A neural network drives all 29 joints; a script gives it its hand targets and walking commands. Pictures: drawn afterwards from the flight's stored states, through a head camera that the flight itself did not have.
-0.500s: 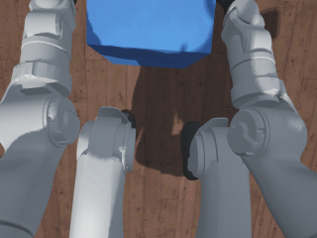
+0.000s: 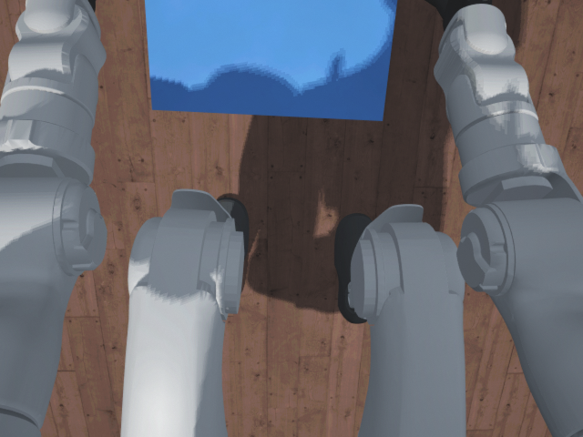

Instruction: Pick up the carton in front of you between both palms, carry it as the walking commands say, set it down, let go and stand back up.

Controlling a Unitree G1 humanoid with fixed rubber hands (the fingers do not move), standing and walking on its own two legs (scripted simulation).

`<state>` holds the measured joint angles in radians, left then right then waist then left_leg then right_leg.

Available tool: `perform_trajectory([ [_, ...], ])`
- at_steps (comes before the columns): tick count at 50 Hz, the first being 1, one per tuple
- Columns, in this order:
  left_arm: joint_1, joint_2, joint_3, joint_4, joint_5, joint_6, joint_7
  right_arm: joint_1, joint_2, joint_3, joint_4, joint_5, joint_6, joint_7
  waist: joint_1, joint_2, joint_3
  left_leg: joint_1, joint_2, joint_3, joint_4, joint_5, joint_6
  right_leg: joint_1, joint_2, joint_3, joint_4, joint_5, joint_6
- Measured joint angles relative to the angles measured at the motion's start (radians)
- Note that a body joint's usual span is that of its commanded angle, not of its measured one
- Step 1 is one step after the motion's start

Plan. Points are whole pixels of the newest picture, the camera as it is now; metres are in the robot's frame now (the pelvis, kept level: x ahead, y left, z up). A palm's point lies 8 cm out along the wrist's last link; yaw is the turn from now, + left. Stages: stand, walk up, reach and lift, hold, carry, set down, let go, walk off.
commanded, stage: set down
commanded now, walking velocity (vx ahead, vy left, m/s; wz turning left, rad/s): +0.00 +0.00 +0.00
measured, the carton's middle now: (273, 23) +0.51 +0.07 -0.24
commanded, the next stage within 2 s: let go in 1.06 s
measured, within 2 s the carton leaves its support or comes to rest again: neither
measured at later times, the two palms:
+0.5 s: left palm out of the picture +0.52 +0.27 -0.02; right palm out of the picture +0.55 -0.11 -0.02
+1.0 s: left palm out of the picture +0.52 +0.28 +0.13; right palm out of the picture +0.54 -0.12 +0.13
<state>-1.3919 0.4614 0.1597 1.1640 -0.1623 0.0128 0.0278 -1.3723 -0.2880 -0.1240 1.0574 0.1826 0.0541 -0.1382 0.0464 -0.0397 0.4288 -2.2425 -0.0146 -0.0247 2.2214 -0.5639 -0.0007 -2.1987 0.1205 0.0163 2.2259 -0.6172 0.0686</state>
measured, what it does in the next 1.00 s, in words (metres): rises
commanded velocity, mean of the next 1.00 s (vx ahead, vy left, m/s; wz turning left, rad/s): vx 0.00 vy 0.00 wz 0.00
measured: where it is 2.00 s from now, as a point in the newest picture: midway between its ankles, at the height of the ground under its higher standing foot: (290, 279)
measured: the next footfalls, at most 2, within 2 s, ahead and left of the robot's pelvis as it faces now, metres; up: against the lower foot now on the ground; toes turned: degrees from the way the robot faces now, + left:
none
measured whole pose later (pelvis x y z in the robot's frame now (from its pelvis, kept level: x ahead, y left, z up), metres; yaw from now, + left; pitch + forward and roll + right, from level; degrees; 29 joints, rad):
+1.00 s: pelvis +0.03 +0.01 +0.23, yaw +2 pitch +46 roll -3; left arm -1.09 0.35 0.31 0.88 -0.01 0.14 -0.07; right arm -1.04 -0.15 -0.27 0.75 0.01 0.17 -0.12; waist 0.02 -0.02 -0.07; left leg -1.77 -0.04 -0.04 1.35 -0.39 0.00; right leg -1.72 0.06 0.04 1.35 -0.43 0.04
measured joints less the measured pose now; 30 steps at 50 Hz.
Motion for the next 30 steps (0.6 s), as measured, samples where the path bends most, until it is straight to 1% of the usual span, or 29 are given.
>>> perform_trajectory([
  [3,0.000,0.017,-0.027,-0.020,-0.042,0.005,-0.005,0.015,0.000,0.024,-0.042,0.024,0.006,-0.009,0.000,0.004,-0.025,-0.010,-0.002,-0.001,0.002,0.000,-0.001,-0.009,-0.002,-0.001,0.003,-0.002,-0.001],
  [7,0.012,0.015,-0.035,-0.069,-0.057,0.027,-0.008,0.044,0.020,0.019,-0.113,0.013,0.026,-0.028,-0.004,0.008,-0.074,-0.014,-0.010,-0.004,-0.016,0.006,-0.004,-0.009,-0.011,-0.004,-0.013,-0.002,-0.006],
  [12,0.073,-0.019,-0.006,-0.163,-0.017,0.073,-0.006,0.106,0.062,-0.018,-0.205,-0.028,0.070,-0.048,-0.009,0.004,-0.160,0.023,-0.015,-0.007,-0.088,0.009,-0.006,0.028,-0.020,-0.004,-0.085,0.000,-0.014],
  [18,0.119,-0.054,0.046,-0.160,0.047,0.097,-0.015,0.137,0.094,-0.082,-0.182,-0.091,0.092,-0.038,-0.010,0.005,-0.290,0.065,-0.018,-0.011,-0.222,0.029,-0.004,0.072,-0.028,-0.001,-0.223,0.024,-0.018],
  [23,0.139,-0.064,0.069,-0.161,0.074,0.099,-0.025,0.152,0.101,-0.115,-0.168,-0.123,0.090,-0.025,-0.012,0.010,-0.366,0.092,-0.020,-0.015,-0.315,0.050,-0.003,0.099,-0.034,0.001,-0.318,0.046,-0.020],
  [30,0.179,-0.069,0.083,-0.223,0.090,0.122,-0.038,0.201,0.103,-0.120,-0.232,-0.127,0.108,-0.017,-0.017,0.013,-0.417,0.146,-0.022,-0.018,-0.429,0.072,-0.001,0.154,-0.041,0.003,-0.435,0.070,-0.021],
])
